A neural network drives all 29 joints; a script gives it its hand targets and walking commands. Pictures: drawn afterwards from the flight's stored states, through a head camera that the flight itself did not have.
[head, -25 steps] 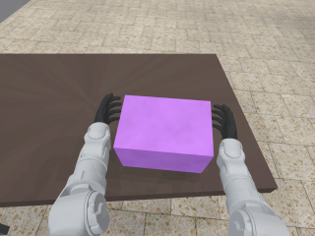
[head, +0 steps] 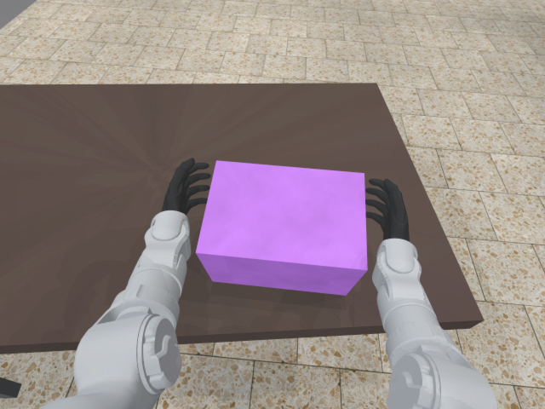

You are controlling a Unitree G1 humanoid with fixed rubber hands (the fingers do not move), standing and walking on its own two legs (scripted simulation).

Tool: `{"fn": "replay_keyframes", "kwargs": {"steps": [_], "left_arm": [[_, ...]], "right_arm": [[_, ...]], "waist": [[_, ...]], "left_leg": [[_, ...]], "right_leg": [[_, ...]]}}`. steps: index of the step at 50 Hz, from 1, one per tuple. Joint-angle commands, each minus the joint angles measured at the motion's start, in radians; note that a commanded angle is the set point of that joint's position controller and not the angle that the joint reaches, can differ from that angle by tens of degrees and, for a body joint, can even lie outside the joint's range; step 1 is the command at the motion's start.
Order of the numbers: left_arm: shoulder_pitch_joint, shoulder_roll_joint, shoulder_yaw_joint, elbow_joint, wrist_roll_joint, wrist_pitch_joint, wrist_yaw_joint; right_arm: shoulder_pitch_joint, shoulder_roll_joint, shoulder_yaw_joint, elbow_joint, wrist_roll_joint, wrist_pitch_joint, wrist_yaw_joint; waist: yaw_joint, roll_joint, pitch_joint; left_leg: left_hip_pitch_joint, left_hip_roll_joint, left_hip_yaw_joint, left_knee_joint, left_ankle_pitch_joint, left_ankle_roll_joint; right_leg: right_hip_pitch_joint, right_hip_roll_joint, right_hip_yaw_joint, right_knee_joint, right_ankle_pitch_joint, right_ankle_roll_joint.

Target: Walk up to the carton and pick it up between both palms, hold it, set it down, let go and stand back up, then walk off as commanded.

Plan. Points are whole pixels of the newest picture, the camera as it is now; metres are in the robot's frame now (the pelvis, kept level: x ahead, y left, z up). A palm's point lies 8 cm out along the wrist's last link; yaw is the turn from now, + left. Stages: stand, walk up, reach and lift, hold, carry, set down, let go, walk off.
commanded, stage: set down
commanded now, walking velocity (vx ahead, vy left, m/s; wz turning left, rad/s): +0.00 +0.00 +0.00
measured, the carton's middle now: (283, 230) +0.42 -0.05 -0.02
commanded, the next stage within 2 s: none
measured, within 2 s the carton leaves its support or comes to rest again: rests again in 0.76 s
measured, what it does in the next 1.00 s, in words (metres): stands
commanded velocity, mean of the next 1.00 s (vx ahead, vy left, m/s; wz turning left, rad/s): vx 0.00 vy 0.00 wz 0.00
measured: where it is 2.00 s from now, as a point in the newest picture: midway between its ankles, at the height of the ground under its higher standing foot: outside the picture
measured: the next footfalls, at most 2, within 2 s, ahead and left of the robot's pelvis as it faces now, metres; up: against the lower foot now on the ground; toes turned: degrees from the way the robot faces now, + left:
none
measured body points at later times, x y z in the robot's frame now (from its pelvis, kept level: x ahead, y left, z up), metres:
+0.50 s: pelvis -0.01 +0.00 +0.00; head +0.06 +0.01 +0.44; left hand +0.44 +0.12 +0.04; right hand +0.37 -0.21 +0.03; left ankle -0.02 +0.11 -0.75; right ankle -0.01 -0.13 -0.75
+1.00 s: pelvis +0.00 +0.00 +0.00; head +0.09 +0.01 +0.44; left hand +0.45 +0.12 +0.03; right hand +0.38 -0.22 +0.02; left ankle -0.02 +0.11 -0.75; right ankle -0.01 -0.13 -0.75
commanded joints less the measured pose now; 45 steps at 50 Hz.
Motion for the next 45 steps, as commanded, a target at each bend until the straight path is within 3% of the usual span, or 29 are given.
{"fn": "replay_keyframes", "kwargs": {"steps": [1, 2, 4, 6, 9, 13, 14, 16, 19, 23, 24, 25, 26, 28, 30, 31, 34, 37, 38, 39, 40, 43, 45], "left_arm": [[-0.570, -0.491, -0.224, -0.069, 0.042, -0.089, -0.160], [-0.552, -0.487, -0.207, -0.056, 0.048, -0.091, -0.162], [-0.549, -0.491, -0.209, -0.034, 0.050, -0.105, -0.165], [-0.569, -0.495, -0.210, -0.034, 0.042, -0.118, -0.160], [-0.561, -0.468, -0.168, -0.005, 0.062, -0.121, -0.157], [-0.577, -0.471, -0.181, 0.004, 0.053, -0.146, -0.152], [-0.566, -0.467, -0.173, 0.019, 0.052, -0.148, -0.156], [-0.568, -0.458, -0.167, 0.036, 0.053, -0.160, -0.158], [-0.574, -0.436, -0.134, 0.056, 0.073, -0.161, -0.166], [-0.554, -0.457, -0.149, 0.055, 0.078, -0.166, -0.161], [-0.557, -0.464, -0.152, 0.043, 0.076, -0.175, -0.158], [-0.520, -0.453, -0.123, 0.070, 0.093, -0.168, -0.157], [-0.531, -0.456, -0.123, 0.065, 0.089, -0.168, -0.158], [-0.541, -0.454, -0.117, 0.063, 0.099, -0.167, -0.161], [-0.513, -0.447, -0.114, 0.069, 0.112, -0.173, -0.159], [-0.529, -0.454, -0.119, 0.077, 0.101, -0.172, -0.158], [-0.510, -0.474, -0.121, 0.060, 0.119, -0.178, -0.159], [-0.490, -0.460, -0.112, 0.069, 0.111, -0.182, -0.158], [-0.487, -0.453, -0.122, 0.066, 0.110, -0.181, -0.160], [-0.488, -0.469, -0.112, 0.077, 0.123, -0.180, -0.159], [-0.467, -0.461, -0.120, 0.072, 0.119, -0.187, -0.156], [-0.495, -0.460, -0.115, 0.039, 0.132, -0.200, -0.147], [-0.467, -0.495, -0.101, 0.062, 0.142, -0.196, -0.144]], "right_arm": [[-0.652, 0.454, 0.312, -0.072, -0.059, -0.075, 0.179], [-0.655, 0.463, 0.320, -0.082, -0.069, -0.074, 0.181], [-0.644, 0.474, 0.325, -0.074, -0.071, -0.077, 0.180], [-0.657, 0.463, 0.302, -0.066, -0.079, -0.085, 0.183], [-0.652, 0.460, 0.294, -0.060, -0.096, -0.076, 0.188], [-0.635, 0.455, 0.269, -0.035, -0.109, -0.077, 0.189], [-0.633, 0.467, 0.281, -0.040, -0.113, -0.077, 0.191], [-0.637, 0.469, 0.272, -0.057, -0.122, -0.082, 0.187], [-0.621, 0.486, 0.260, -0.028, -0.128, -0.069, 0.189], [-0.598, 0.473, 0.242, 0.003, -0.135, -0.081, 0.188], [-0.608, 0.486, 0.225, -0.003, -0.151, -0.089, 0.188], [-0.594, 0.484, 0.233, -0.009, -0.142, -0.087, 0.189], [-0.586, 0.491, 0.243, 0.004, -0.136, -0.085, 0.188], [-0.573, 0.503, 0.237, 0.019, -0.142, -0.078, 0.188], [-0.574, 0.502, 0.250, -0.012, -0.141, -0.090, 0.189], [-0.591, 0.485, 0.229, -0.016, -0.153, -0.096, 0.187], [-0.555, 0.524, 0.227, 0.028, -0.158, -0.094, 0.189], [-0.541, 0.519, 0.233, 0.017, -0.167, -0.101, 0.187], [-0.529, 0.505, 0.236, 0.028, -0.154, -0.107, 0.184], [-0.555, 0.529, 0.246, 0.013, -0.153, -0.117, 0.187], [-0.539, 0.522, 0.246, 0.028, -0.147, -0.121, 0.188], [-0.535, 0.518, 0.222, 0.044, -0.165, -0.130, 0.185], [-0.534, 0.550, 0.208, 0.056, -0.177, -0.134, 0.189]], "waist": [[0.003, 0.068, -0.591], [0.020, 0.048, -0.580], [0.007, 0.047, -0.581], [0.006, 0.053, -0.592], [0.031, 0.037, -0.575], [0.005, 0.052, -0.580], [0.021, 0.033, -0.587], [0.004, 0.022, -0.600], [0.017, 0.018, -0.540], [0.002, 0.073, -0.565], [0.001, 0.065, -0.570], [0.023, 0.067, -0.546], [0.008, 0.046, -0.546], [0.009, 0.057, -0.533], [0.032, 0.054, -0.558], [0.005, 0.045, -0.553], [0.004, 0.068, -0.532], [0.017, 0.050, -0.523], [-0.001, 0.066, -0.538], [0.019, 0.064, -0.549], [0.015, 0.068, -0.558], [0.013, 0.083, -0.560], [0.016, 0.059, -0.509]], "left_leg": [[0.244, -0.031, 0.054, 0.035, 0.474, -0.091], [0.212, -0.031, 0.056, 0.023, 0.438, -0.081], [0.195, -0.034, 0.057, 0.022, 0.422, -0.079], [0.199, -0.031, 0.055, 0.023, 0.406, -0.079], [0.166, -0.035, 0.066, 0.007, 0.373, -0.072], [0.187, -0.024, 0.051, 0.021, 0.392, -0.075], [0.176, -0.030, 0.064, 0.022, 0.383, -0.068], [0.166, -0.032, 0.063, 0.018, 0.361, -0.064], [0.117, -0.035, 0.066, -0.001, 0.292, -0.053], [0.171, -0.027, 0.052, 0.027, 0.385, -0.073], [0.170, -0.028, 0.056, 0.031, 0.388, -0.076], [0.172, -0.026, 0.058, 0.030, 0.388, -0.073], [0.176, -0.033, 0.056, 0.032, 0.386, -0.067], [0.161, -0.028, 0.055, 0.025, 0.359, -0.063], [0.134, -0.035, 0.062, 0.026, 0.369, -0.059], [0.146, -0.026, 0.051, 0.025, 0.368, -0.063], [0.163, -0.026, 0.053, 0.037, 0.399, -0.069], [0.156, -0.025, 0.052, 0.041, 0.413, -0.063], [0.168, -0.028, 0.054, 0.047, 0.445, -0.068], [0.148, -0.031, 0.053, 0.044, 0.426, -0.064], [0.154, -0.024, 0.046, 0.055, 0.465, -0.066], [0.181, -0.017, 0.044, 0.060, 0.511, -0.073], [0.182, -0.016, 0.044, 0.055, 0.489, -0.069]], "right_leg": [[0.257, 0.049, -0.050, 0.079, 0.524, -0.005], [0.272, 0.046, -0.051, 0.076, 0.518, 0.000], [0.275, 0.045, -0.049, 0.090, 0.547, -0.001], [0.257, 0.045, -0.052, 0.081, 0.486, -0.003], [0.267, 0.042, -0.050, 0.080, 0.470, -0.006], [0.225, 0.041, -0.050, 0.076, 0.459, -0.007], [0.226, 0.042, -0.050, 0.081, 0.468, -0.002], [0.238, 0.038, -0.049, 0.086, 0.489, 0.002], [0.253, 0.025, -0.037, 0.094, 0.452, 0.008], [0.191, 0.036, -0.053, 0.090, 0.454, -0.007], [0.191, 0.040, -0.052, 0.087, 0.438, -0.008], [0.188, 0.038, -0.054, 0.086, 0.440, -0.007], [0.195, 0.039, -0.048, 0.084, 0.452, -0.004], [0.200, 0.033, -0.046, 0.086, 0.441, -0.002], [0.211, 0.031, -0.043, 0.092, 0.472, -0.002], [0.195, 0.036, -0.051, 0.090, 0.452, -0.004], [0.179, 0.038, -0.049, 0.092, 0.444, -0.008], [0.177, 0.036, -0.056, 0.089, 0.462, -0.005], [0.183, 0.039, -0.050, 0.094, 0.493, -0.001], [0.195, 0.035, -0.045, 0.097, 0.504, 0.000], [0.182, 0.035, -0.044, 0.105, 0.528, 0.002], [0.159, 0.042, -0.052, 0.102, 0.494, 0.002], [0.137, 0.045, -0.054, 0.093, 0.458, -0.003]]}}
